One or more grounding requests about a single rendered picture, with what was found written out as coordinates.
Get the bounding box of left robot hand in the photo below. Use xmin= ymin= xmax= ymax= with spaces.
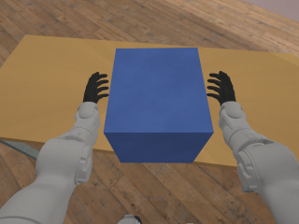
xmin=82 ymin=72 xmax=109 ymax=104

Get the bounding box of right robot forearm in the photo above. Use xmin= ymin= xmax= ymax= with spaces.
xmin=218 ymin=101 xmax=299 ymax=169

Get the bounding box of carton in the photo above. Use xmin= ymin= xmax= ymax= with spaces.
xmin=103 ymin=48 xmax=214 ymax=163

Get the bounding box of robot left shin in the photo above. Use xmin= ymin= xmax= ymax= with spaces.
xmin=124 ymin=215 xmax=136 ymax=220

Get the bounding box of left robot upper arm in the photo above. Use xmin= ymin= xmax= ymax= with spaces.
xmin=0 ymin=138 xmax=93 ymax=224

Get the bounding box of left robot forearm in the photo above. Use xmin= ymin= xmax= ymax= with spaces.
xmin=36 ymin=102 xmax=101 ymax=176

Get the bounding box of right robot upper arm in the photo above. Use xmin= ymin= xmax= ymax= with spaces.
xmin=236 ymin=142 xmax=299 ymax=224

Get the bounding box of right robot hand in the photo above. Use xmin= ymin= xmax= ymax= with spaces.
xmin=207 ymin=71 xmax=236 ymax=106

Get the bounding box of table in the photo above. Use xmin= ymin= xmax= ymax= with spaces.
xmin=0 ymin=35 xmax=299 ymax=193

